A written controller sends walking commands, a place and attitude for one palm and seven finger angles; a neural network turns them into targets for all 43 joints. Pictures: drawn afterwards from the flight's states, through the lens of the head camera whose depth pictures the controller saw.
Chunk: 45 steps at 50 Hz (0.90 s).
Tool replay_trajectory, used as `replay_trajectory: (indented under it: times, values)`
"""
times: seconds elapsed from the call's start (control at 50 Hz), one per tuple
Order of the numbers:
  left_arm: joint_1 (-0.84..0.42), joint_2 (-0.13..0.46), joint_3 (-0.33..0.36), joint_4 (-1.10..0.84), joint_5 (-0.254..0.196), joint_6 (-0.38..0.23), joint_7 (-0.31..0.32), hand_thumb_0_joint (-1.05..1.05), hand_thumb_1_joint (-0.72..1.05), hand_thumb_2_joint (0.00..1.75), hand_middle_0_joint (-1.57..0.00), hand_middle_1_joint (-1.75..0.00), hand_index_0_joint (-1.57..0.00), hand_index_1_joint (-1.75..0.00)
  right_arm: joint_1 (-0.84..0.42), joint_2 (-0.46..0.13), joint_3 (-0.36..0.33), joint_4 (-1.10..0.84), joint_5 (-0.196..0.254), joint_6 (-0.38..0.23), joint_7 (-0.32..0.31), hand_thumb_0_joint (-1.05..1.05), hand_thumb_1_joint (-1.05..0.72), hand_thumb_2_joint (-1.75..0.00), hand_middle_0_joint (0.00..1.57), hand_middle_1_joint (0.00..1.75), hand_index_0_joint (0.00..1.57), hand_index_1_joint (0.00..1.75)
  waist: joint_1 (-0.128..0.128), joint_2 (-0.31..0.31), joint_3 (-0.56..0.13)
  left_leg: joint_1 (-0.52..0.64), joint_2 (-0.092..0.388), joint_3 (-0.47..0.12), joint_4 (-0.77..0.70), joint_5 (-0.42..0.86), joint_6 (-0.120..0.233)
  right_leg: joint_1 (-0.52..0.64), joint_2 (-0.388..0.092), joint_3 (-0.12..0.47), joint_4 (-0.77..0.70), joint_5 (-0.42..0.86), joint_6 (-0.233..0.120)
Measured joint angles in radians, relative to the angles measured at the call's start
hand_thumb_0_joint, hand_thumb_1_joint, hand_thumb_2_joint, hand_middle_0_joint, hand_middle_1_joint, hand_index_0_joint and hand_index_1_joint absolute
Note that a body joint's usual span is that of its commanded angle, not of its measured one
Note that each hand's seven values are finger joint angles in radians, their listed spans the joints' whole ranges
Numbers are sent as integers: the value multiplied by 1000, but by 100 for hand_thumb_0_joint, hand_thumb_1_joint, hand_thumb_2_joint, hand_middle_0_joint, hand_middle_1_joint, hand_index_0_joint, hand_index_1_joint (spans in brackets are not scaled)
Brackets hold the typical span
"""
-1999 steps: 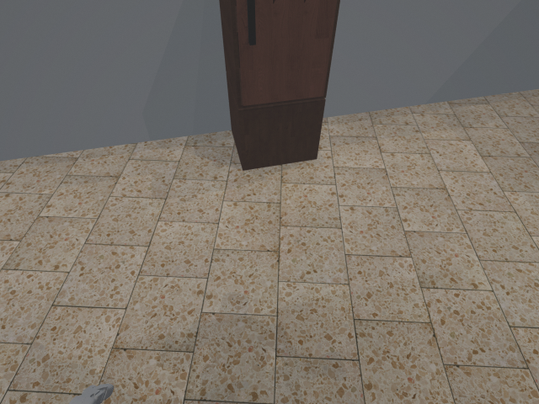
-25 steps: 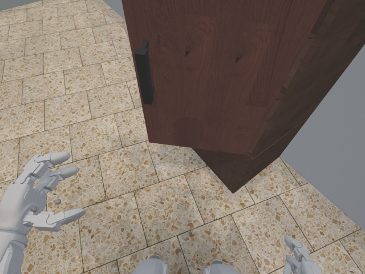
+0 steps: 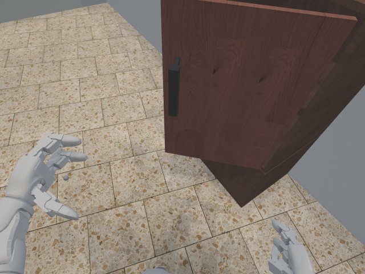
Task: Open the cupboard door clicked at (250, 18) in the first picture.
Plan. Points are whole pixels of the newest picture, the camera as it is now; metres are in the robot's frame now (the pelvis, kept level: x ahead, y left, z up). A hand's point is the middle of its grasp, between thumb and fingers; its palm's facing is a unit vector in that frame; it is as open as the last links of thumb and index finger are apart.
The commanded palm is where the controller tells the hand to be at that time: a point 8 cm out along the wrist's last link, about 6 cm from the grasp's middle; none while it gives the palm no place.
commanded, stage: raise the hand with hooked fingers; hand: left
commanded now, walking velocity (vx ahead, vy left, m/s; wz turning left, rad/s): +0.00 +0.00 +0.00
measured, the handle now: (175, 87) +0.57 +0.07 +0.07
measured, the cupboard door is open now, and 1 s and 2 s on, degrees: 45 45 45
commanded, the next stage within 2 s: move the hooked fingers beside the handle in 0.66 s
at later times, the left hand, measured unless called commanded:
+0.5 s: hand (73, 165) +0.29 +0.24 +0.09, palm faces -0.05 -1.00 -0.04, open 14.0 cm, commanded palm +0.26 +0.29 +0.09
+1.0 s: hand (91, 156) +0.32 +0.22 +0.09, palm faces -0.05 -1.00 -0.02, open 14.0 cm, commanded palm +0.29 +0.27 +0.09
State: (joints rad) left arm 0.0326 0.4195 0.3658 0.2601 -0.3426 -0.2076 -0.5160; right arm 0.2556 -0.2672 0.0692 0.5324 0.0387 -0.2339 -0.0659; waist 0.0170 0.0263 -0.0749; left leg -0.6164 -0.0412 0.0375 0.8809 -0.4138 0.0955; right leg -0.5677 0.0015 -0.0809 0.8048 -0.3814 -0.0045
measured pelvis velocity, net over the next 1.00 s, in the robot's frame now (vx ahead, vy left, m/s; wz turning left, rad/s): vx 0.00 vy -0.06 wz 0.00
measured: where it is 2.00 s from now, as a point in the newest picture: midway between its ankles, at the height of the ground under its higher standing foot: outside the picture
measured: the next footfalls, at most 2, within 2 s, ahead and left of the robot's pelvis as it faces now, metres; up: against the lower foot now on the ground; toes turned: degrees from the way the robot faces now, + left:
none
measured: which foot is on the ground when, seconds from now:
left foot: down 0.00-1.00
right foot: down 0.00-1.00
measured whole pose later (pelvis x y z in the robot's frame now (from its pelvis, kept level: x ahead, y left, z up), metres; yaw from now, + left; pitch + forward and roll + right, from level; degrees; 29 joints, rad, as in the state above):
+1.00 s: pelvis +0.00 -0.06 +0.00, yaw +0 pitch +9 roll -2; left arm -0.21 0.48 0.44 0.58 -0.36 -0.23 -0.60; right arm 0.26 -0.30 0.06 0.59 0.06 -0.19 -0.09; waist -0.01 0.02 -0.06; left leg -0.62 0.01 0.01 0.85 -0.39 0.03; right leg -0.58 0.05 -0.10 0.79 -0.37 -0.07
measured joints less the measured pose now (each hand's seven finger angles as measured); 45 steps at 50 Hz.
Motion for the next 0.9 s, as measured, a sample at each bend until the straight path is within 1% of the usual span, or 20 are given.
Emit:
replay_trajectory:
  times: [0.08,0.16,0.24,0.34,0.46,0.54,0.62,0.78,0.9]
  values:
    - [-48,19,30,35,-8,-11,-12,-1,-49,30,-30,-119,-30,-119,9,-2,2,20,0,10,-4,1,-90,-90,20,31,20,30,-1,0,4,23,-3,0,-22,8,0,22,-2,1,-18,5,2]
    - [-110,54,59,119,-16,20,-42,-1,-49,30,-30,-120,-30,-119,20,-8,2,33,6,23,-12,1,-90,-90,20,31,20,30,-7,2,5,35,-3,-4,-42,20,0,34,-1,-2,-39,15,5]
    - [-141,73,62,172,-16,44,-70,-1,-50,30,-30,-120,-30,-119,34,-20,-5,33,10,29,-12,1,-90,-90,20,30,20,30,-17,3,6,38,-1,-7,-58,29,-4,37,2,-5,-52,23,1]
    - [-105,52,52,142,-17,22,-82,-1,-50,30,-29,-120,-30,-119,44,-31,-18,29,5,25,1,1,-90,-90,20,30,20,30,-26,1,5,42,6,-3,-69,34,-12,35,9,0,-57,26,-7]
    - [-86,35,70,138,-26,-7,-63,-1,-50,30,-30,-120,-30,-120,44,-29,-23,26,5,29,0,1,-90,-90,20,30,20,30,-27,-6,5,45,17,-5,-67,32,-25,33,19,-1,-49,22,-23]
    - [-96,35,67,154,-22,-6,-56,-1,-50,30,-30,-120,-30,-120,36,-28,-21,27,10,30,-7,1,-90,-90,20,30,20,30,-24,-1,9,41,22,-15,-62,33,-35,31,25,-11,-45,20,-33]
    - [-89,32,53,153,-19,-3,-65,-1,-50,30,-30,-120,-30,-120,26,-27,-18,28,13,28,-12,1,-90,-90,20,30,20,30,-22,8,9,41,27,-20,-62,34,-43,31,30,-15,-44,19,-41]
    - [-100,27,64,179,-42,-13,-75,-1,-50,30,-30,-120,-30,-120,12,-19,-11,32,16,27,-14,1,-90,-90,20,30,20,30,-18,7,1,39,40,-22,-56,29,-59,25,43,-17,-34,13,-56]
    - [-156,41,64,245,-24,-13,-81,-1,-50,30,-30,-120,-30,-120,4,-28,-11,41,17,34,-19,1,-90,-90,20,30,20,30,-21,6,6,22,45,-26,-42,25,-65,8,47,-21,-21,9,-61]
